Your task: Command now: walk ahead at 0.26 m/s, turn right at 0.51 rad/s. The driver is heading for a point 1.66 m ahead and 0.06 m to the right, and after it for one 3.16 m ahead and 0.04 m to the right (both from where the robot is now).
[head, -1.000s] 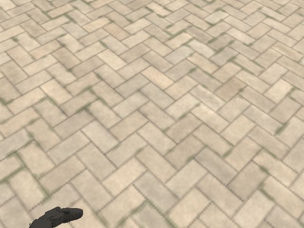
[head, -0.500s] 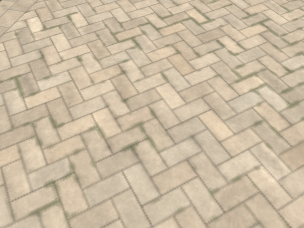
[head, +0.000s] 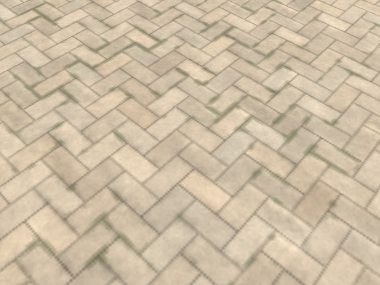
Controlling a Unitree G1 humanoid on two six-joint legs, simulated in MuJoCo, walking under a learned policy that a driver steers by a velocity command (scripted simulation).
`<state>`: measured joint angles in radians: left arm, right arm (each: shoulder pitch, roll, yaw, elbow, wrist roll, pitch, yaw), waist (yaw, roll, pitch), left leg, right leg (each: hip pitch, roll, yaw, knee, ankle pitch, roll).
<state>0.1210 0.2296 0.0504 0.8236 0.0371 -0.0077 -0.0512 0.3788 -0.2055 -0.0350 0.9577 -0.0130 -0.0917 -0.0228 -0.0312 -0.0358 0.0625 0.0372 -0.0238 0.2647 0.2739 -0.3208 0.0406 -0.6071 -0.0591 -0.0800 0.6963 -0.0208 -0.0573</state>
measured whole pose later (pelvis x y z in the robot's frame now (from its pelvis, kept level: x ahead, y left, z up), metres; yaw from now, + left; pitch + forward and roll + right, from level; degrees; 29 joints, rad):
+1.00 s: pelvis +0.12 +0.03 +0.01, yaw -17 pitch -2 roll +0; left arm 0.20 0.23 0.03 0.97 0.01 0.02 0.03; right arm 0.20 -0.21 -0.02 0.91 -0.01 0.00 -0.03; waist 0.00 0.00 0.04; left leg -0.15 -0.04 0.00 0.41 -0.23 0.04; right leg -0.13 0.02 0.07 0.40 -0.24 0.00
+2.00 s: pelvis +0.49 -0.02 +0.01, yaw +2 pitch +1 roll +0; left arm 0.07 0.25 0.04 0.83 0.05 -0.04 -0.02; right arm 0.39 -0.25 -0.07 0.94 0.00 -0.05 0.01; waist -0.05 -0.03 0.05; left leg -0.09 -0.16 -0.08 0.29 -0.20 0.14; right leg -0.68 -0.12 0.05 0.87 -0.10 0.04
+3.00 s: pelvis +1.03 +0.05 +0.01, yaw +4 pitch +0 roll +0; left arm 0.26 0.27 0.07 0.89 0.03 -0.01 -0.04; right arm 0.34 -0.23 -0.04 0.90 -0.02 -0.10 -0.01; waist 0.00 -0.04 0.03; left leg -0.09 -0.03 0.18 0.28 -0.20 0.08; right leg -0.61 -0.08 0.01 1.07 -0.18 -0.05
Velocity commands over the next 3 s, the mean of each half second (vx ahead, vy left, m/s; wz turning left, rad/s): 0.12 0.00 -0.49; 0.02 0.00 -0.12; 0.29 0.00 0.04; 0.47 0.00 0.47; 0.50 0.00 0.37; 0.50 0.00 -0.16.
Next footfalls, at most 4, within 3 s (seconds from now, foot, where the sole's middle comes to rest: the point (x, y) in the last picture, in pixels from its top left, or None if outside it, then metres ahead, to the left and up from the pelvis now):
0.08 right None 0.20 -0.08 -0.77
0.64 left None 0.18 0.11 -0.77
0.88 right None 0.12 -0.09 -0.77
1.68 left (186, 276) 0.49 0.02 -0.77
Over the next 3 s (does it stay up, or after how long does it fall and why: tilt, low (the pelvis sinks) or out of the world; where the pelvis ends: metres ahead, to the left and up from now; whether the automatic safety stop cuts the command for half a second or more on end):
stays up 1.03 0.05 0.01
